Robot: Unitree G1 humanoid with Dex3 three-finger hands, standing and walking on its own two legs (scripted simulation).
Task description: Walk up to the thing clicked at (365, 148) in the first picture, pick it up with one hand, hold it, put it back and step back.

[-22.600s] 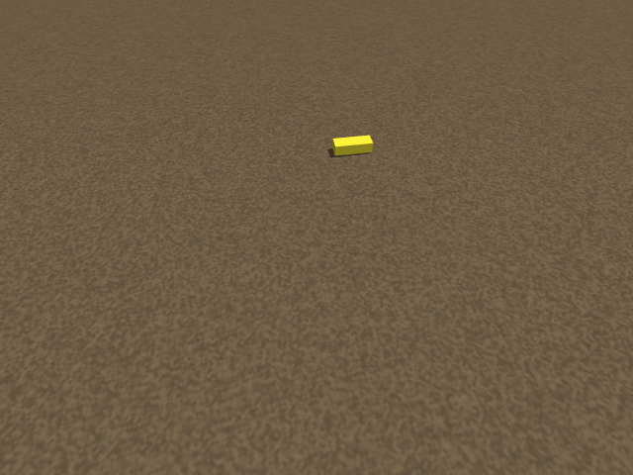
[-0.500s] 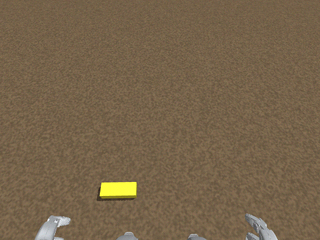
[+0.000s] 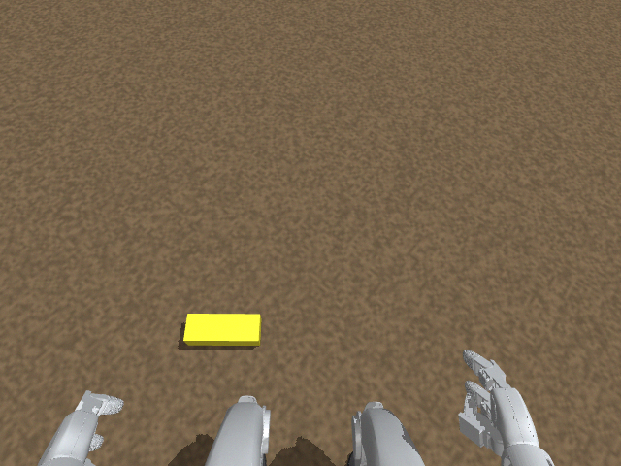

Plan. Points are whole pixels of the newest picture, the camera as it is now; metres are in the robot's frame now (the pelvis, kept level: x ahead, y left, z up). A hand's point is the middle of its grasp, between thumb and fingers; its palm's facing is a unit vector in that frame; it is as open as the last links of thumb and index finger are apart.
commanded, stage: rise first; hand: left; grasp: from above
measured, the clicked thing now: (224, 329) +0.44 +0.23 -0.62
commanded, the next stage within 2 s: none
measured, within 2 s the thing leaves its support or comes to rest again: neither
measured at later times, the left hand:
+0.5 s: hand (152, 382) +0.27 +0.30 -0.34, palm faces -0.50 -0.33 -0.80, open 14.1 cm
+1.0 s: hand (170, 353) +0.34 +0.31 -0.44, palm faces -0.48 -0.05 -0.88, open 14.2 cm
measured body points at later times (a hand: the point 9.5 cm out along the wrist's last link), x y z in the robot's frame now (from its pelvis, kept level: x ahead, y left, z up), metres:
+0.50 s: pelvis -0.07 -0.01 -0.21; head +0.14 +0.00 +0.19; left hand +0.29 +0.32 -0.30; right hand +0.09 -0.28 -0.35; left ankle +0.02 +0.13 -0.62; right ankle +0.01 -0.15 -0.62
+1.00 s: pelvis -0.08 +0.01 -0.29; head +0.13 +0.06 +0.10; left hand +0.36 +0.31 -0.39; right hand -0.01 -0.28 -0.41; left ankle +0.02 +0.13 -0.62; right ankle +0.01 -0.14 -0.62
